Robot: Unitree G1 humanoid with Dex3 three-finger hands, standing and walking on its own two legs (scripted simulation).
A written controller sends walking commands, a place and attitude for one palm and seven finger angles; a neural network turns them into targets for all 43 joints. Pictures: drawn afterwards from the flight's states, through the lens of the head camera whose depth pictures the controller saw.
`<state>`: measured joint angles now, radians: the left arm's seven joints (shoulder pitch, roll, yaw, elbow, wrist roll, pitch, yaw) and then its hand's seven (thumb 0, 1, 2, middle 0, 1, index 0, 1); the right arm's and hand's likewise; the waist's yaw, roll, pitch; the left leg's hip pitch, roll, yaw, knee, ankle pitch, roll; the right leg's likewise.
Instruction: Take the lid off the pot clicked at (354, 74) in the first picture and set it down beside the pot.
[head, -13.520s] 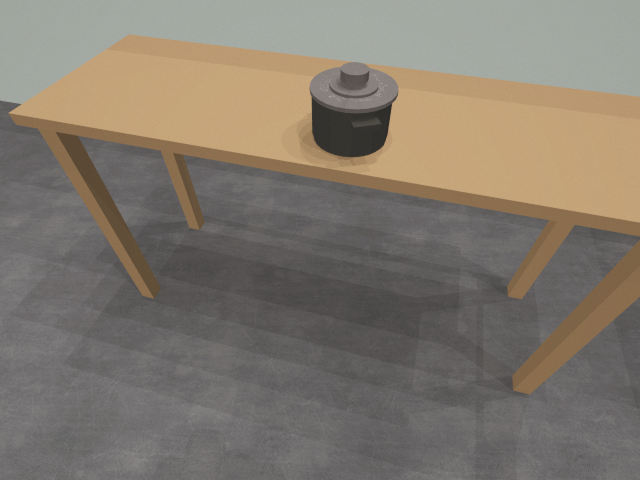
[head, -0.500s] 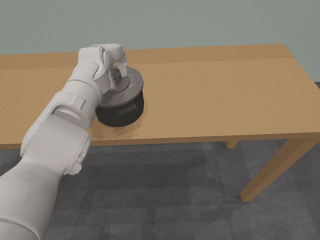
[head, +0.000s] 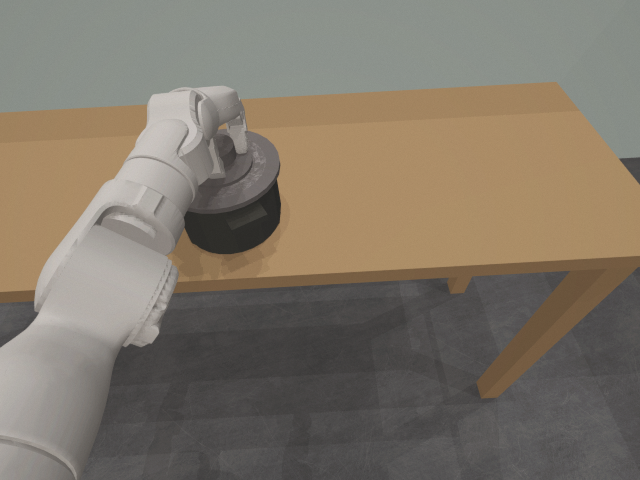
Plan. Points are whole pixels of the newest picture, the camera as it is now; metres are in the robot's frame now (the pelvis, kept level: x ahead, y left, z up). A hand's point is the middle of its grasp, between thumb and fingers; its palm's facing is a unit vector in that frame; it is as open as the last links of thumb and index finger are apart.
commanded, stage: lift the lid straight up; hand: left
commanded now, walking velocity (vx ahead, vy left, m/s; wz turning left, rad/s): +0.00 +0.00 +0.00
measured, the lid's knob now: (215, 151) +0.51 +0.11 +0.14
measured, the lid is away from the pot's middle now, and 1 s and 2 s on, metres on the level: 0.01 0.01 0.02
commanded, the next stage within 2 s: move the lid sideways beside the pot in 1.80 s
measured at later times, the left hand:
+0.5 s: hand (205, 123) +0.48 +0.11 +0.21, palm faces -0.39 -0.09 -0.92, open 7.8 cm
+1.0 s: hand (194, 91) +0.48 +0.11 +0.25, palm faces -0.34 -0.11 -0.93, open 7.8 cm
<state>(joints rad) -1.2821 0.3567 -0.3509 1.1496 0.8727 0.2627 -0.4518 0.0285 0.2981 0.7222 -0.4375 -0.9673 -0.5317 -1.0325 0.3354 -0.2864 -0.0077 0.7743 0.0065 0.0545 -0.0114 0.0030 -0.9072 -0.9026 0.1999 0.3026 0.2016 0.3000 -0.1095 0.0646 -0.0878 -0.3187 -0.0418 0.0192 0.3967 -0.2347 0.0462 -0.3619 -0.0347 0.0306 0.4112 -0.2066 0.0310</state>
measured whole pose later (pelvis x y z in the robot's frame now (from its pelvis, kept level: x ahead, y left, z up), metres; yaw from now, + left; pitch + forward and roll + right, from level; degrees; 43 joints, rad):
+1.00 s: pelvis -0.01 +0.00 +0.00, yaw +0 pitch +8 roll +0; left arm -1.48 0.39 -0.29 1.21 0.92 0.35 -0.54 0.03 0.28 0.73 -0.46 -0.95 -0.56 -1.04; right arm 0.31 -0.29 0.01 0.77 0.01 0.04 -0.02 0.00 -0.91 -0.90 0.20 0.30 0.20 0.30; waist -0.12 0.06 -0.09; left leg -0.29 -0.04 0.02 0.35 -0.21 0.05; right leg -0.34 -0.03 0.04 0.37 -0.18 0.03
